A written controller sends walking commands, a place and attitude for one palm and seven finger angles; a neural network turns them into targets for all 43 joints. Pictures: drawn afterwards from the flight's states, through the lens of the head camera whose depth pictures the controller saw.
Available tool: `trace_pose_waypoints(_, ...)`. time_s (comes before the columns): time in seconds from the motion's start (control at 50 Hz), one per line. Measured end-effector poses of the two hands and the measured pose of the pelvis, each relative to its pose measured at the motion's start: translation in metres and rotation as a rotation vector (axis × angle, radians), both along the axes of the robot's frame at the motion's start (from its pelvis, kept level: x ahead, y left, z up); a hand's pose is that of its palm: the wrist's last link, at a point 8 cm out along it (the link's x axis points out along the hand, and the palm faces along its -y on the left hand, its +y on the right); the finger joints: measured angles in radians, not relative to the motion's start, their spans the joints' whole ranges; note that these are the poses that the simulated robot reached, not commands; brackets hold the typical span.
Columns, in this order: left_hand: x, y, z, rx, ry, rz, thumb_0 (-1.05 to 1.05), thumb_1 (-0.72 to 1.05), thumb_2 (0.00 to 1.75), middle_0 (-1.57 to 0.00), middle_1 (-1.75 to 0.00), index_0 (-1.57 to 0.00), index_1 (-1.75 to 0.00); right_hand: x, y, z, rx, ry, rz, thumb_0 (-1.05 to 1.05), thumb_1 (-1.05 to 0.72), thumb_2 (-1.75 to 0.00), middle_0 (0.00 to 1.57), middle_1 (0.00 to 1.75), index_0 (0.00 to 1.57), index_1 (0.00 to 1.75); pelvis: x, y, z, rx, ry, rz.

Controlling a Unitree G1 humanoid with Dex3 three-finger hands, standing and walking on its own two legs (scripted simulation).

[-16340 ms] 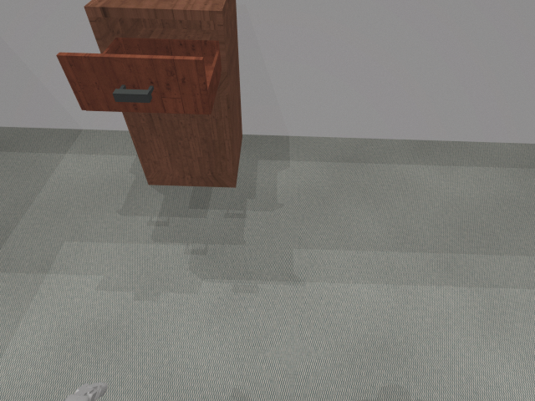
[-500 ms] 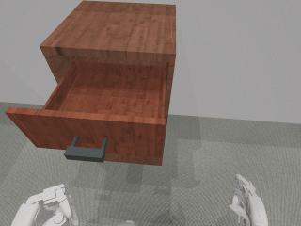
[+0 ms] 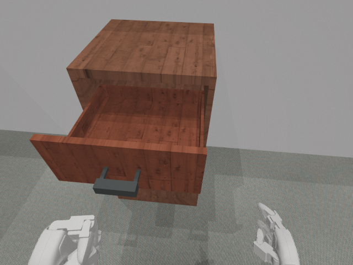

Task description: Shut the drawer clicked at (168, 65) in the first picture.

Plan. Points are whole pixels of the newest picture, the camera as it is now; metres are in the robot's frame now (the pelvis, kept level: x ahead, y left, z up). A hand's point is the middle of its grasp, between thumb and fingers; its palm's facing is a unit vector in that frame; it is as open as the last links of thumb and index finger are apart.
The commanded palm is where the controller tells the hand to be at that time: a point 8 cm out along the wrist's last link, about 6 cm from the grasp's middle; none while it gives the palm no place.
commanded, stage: raise the hand and make a fist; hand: left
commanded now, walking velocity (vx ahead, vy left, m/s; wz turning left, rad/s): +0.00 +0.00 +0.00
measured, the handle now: (119, 179) +0.32 +0.18 +0.01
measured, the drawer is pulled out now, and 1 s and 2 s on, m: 0.27 0.27 0.27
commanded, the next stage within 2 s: bring the fist close to the handle in 0.30 s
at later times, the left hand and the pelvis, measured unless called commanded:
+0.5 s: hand (102, 256) +0.13 +0.14 +0.10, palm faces +0.01 -1.00 -0.08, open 3.3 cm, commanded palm +0.08 +0.20 +0.10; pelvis +0.01 -0.02 +0.00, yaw +0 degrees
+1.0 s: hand (112, 240) +0.16 +0.14 +0.05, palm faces -0.01 -1.00 -0.06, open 3.3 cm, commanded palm +0.13 +0.20 +0.05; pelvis +0.00 -0.03 -0.01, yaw +0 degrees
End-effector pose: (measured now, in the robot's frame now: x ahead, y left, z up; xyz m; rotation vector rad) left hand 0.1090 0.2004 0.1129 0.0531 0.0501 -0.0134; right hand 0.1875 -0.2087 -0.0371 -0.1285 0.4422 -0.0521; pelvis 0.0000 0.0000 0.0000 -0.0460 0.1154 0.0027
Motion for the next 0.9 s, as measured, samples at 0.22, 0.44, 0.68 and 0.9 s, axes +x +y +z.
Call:
trace_pose_waypoints(0.22, 0.003, -0.007, 0.001, 0.008, 0.008, 0.001, 0.02, 0.90, 0.90, -1.39, -1.60, -1.40, -1.60, -0.001, -0.014, -0.004, -0.015, 0.021, -0.025, 0.02, -0.91, -0.90, 0.20, 0.30, 0.20, 0.30, 0.005, -0.004, -0.001, 0.004, 0.016, -0.003)
trace_pose_waypoints(0.44, -0.004, -0.010, -0.001, 0.025, 0.027, 0.025, 0.02, 0.90, 0.90, -1.39, -1.60, -1.40, -1.60, 0.008, -0.021, -0.004, 0.006, 0.007, -0.027, 0.02, -0.91, -0.90, 0.20, 0.30, 0.20, 0.30, 0.007, -0.015, -0.001, 0.011, 0.017, 0.001)
trace_pose_waypoints(0.68, 0.007, -0.014, -0.028, 0.020, 0.031, 0.007, 0.02, 0.90, 0.90, -1.40, -1.60, -1.40, -1.60, 0.004, -0.041, -0.015, -0.033, 0.044, -0.024, 0.02, -0.91, -0.90, 0.20, 0.30, 0.20, 0.30, 0.001, -0.031, -0.008, 0.012, 0.045, 0.014)
trace_pose_waypoints(0.9, 0.031, -0.006, -0.048, 0.020, 0.054, 0.009, 0.02, 0.90, 0.90, -1.39, -1.60, -1.40, -1.60, -0.014, -0.061, -0.035, -0.047, 0.149, -0.093, 0.02, -0.91, -0.90, 0.20, 0.30, 0.20, 0.30, 0.004, -0.036, -0.011, 0.020, 0.077, 0.003)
